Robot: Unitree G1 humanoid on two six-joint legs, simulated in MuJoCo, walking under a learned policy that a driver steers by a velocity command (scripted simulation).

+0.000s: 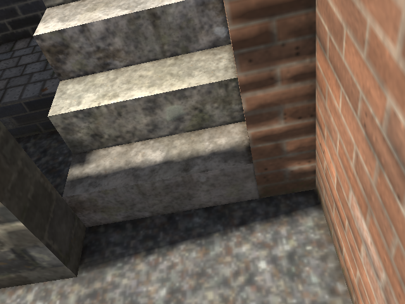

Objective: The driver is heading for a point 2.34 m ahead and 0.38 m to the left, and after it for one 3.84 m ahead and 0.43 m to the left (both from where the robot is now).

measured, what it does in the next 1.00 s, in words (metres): steps to the left: left foot, then right foot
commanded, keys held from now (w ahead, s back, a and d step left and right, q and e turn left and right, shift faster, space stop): w+q+shift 0.30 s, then w+shift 0.10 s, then shift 0.20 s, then e+shift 0.40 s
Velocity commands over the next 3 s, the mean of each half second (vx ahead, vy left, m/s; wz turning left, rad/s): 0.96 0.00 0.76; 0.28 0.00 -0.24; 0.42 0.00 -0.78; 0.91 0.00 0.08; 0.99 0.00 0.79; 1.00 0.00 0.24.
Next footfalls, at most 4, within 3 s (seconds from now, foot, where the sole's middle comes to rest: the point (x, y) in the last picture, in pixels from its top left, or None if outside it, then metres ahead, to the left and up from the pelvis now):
0.22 left None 0.01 0.22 -0.78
0.68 right None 0.38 0.29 -0.78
1.04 left None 0.37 0.49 -0.78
1.54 right None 0.39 0.20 -0.78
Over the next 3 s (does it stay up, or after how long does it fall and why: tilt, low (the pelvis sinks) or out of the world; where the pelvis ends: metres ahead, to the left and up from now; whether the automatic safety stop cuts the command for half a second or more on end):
stays up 0.98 0.22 0.10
